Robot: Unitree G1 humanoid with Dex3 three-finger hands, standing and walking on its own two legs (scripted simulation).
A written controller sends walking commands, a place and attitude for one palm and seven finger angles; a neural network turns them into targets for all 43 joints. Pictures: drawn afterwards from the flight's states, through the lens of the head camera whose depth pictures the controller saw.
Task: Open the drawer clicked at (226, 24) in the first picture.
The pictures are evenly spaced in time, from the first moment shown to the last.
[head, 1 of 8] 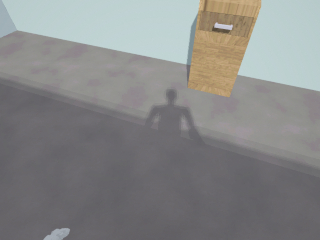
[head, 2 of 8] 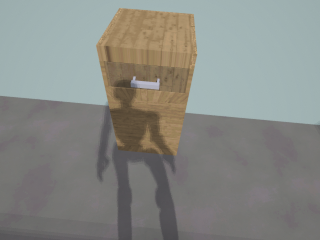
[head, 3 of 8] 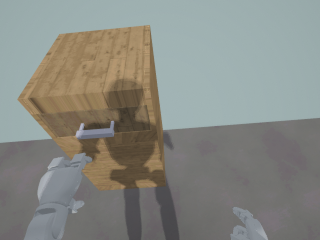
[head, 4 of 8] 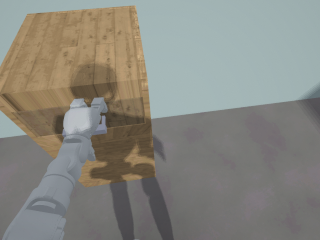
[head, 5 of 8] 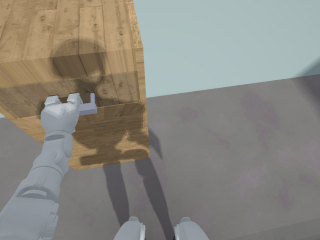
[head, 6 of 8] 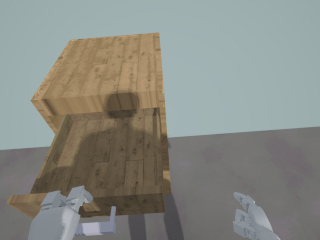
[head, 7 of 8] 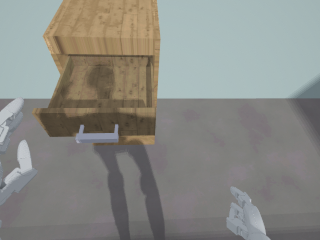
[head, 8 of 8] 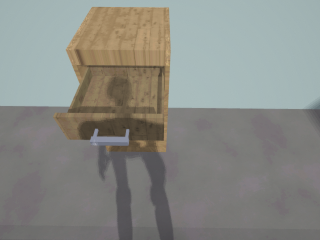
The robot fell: no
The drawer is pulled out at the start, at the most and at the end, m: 0.00 0.30 0.30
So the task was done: yes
